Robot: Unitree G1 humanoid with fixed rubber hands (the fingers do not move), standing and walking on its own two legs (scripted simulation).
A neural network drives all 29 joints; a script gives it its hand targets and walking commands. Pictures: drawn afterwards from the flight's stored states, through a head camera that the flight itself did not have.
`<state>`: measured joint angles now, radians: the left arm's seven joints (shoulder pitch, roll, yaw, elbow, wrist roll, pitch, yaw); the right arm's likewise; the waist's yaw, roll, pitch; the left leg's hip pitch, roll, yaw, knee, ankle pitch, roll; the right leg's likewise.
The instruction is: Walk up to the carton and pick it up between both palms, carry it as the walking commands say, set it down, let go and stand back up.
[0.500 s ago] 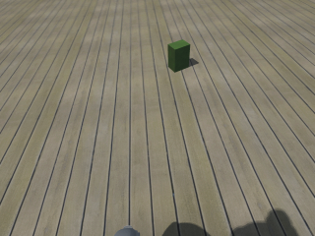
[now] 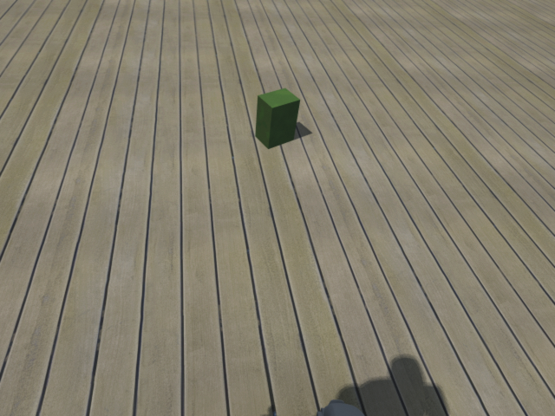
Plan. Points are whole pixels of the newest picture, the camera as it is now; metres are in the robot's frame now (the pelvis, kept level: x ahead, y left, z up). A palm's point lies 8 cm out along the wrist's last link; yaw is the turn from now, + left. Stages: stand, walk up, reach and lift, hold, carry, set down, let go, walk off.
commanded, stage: walk up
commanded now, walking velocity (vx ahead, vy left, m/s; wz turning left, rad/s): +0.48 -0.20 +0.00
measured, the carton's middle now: (276, 118) +1.79 -0.15 -0.65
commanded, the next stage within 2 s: none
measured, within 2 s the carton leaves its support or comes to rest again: neither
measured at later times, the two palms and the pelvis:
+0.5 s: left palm (171, 395) +0.21 +0.15 -0.12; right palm (443, 324) +0.33 -0.35 -0.14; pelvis +0.24 -0.10 -0.01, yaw +0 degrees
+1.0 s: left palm (164, 244) +0.52 +0.22 -0.16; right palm (396, 250) +0.48 -0.29 -0.12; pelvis +0.49 -0.03 +0.00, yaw -1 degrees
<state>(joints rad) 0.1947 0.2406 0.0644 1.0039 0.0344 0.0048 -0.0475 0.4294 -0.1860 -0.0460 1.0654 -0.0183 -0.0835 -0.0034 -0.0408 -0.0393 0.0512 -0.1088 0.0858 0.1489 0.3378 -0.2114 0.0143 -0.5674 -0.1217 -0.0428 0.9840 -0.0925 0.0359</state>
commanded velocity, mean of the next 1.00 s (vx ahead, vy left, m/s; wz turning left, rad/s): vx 0.49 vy -0.05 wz -0.01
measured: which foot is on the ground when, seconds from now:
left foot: down 0.00-0.26, up 0.28-0.76, down 0.78-1.00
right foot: up 0.00-0.24, down 0.26-0.78, up 0.80-1.00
